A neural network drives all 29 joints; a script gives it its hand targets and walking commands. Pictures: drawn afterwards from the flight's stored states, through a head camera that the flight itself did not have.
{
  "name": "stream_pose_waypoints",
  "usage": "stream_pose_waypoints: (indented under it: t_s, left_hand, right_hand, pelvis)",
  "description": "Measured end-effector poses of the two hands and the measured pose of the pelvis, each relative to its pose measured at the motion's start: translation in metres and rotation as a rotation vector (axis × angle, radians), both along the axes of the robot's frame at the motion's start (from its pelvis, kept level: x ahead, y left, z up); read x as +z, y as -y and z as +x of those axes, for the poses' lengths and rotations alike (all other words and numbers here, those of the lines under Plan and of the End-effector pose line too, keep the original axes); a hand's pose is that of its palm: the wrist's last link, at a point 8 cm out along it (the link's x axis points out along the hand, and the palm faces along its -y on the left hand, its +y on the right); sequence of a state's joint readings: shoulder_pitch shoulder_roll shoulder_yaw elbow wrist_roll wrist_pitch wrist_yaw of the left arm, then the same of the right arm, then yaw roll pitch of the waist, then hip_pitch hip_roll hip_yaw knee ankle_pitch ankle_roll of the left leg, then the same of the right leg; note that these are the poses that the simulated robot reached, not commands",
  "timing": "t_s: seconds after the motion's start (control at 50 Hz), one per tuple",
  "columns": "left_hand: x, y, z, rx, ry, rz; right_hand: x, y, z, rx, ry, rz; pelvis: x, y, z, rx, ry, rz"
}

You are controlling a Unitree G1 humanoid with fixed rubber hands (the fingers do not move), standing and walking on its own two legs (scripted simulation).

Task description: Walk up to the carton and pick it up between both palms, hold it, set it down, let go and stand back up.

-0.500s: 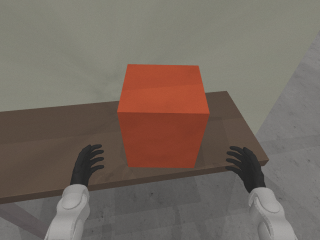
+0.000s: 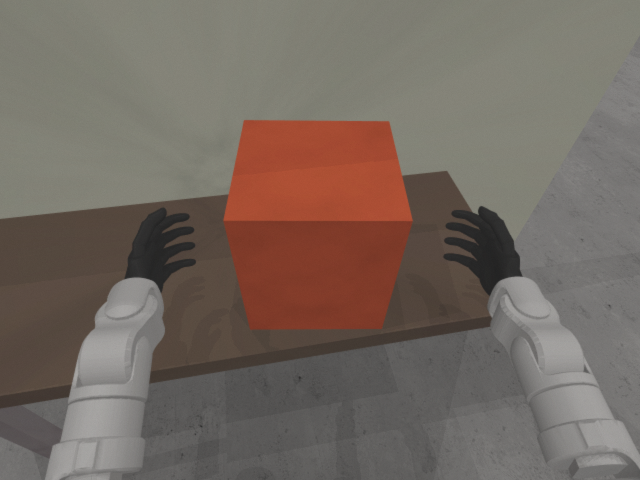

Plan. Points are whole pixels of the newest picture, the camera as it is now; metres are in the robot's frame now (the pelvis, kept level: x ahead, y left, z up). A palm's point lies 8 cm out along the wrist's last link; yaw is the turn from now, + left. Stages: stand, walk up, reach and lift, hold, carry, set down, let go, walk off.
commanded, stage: reach and lift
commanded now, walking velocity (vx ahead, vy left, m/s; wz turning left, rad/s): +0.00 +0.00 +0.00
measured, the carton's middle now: (316, 230) +0.45 +0.01 +0.04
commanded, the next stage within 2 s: none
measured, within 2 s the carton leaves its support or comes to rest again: neither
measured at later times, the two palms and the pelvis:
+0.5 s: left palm (141, 204) +0.39 +0.22 +0.15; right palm (491, 198) +0.41 -0.20 +0.15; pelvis -0.01 +0.00 +0.00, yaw +1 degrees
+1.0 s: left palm (138, 152) +0.44 +0.23 +0.19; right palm (476, 145) +0.46 -0.18 +0.19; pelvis +0.00 +0.00 +0.00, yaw +2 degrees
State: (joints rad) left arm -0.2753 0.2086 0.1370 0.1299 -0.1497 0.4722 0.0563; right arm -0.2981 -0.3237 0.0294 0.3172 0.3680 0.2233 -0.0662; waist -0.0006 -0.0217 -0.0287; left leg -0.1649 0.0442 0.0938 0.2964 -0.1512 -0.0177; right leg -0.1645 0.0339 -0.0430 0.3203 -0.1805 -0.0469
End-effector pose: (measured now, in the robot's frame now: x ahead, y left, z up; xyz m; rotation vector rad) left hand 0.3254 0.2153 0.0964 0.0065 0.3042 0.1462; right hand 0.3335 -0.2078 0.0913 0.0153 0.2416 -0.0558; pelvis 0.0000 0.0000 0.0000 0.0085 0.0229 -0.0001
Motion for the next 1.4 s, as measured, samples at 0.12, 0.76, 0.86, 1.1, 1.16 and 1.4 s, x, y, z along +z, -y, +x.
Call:
stream_pose_waypoints:
  t_s: [0.12,0.76,0.86,1.1,1.16,1.4]
  left_hand:
    - [0.01,-0.001,0.016,0.001,-0.003,-0.007]
    - [0.086,-0.009,0.09,0.014,0.008,0.041]
    - [0.097,-0.011,0.1,0.015,0.02,0.044]
    - [0.077,-0.009,0.114,0.012,0.027,0.052]
    - [0.059,-0.007,0.111,0.008,0.024,0.046]
    - [-0.009,-0.003,0.098,0.035,-0.014,0.036]
  right_hand:
    - [0.011,0.0,0.019,0.008,-0.007,-0.001]
    - [0.088,-0.017,0.106,0.003,-0.021,0.006]
    - [0.1,-0.02,0.115,-0.002,-0.018,0.006]
    - [0.08,-0.028,0.123,-0.006,-0.04,-0.023]
    - [0.063,-0.03,0.12,-0.007,-0.042,-0.03]
    - [-0.002,-0.037,0.112,-0.005,-0.072,-0.026]
  pelvis:
    - [-0.001,-0.001,-0.001,0.001,-0.023,-0.002]
    - [-0.004,-0.001,-0.006,0.019,-0.126,-0.018]
    - [-0.004,-0.001,-0.006,0.026,-0.132,-0.018]
    - [-0.003,-0.001,-0.001,0.029,-0.156,-0.021]
    - [-0.003,-0.001,0.001,0.031,-0.157,-0.023]
    - [-0.008,0.001,0.002,0.028,-0.229,-0.025]
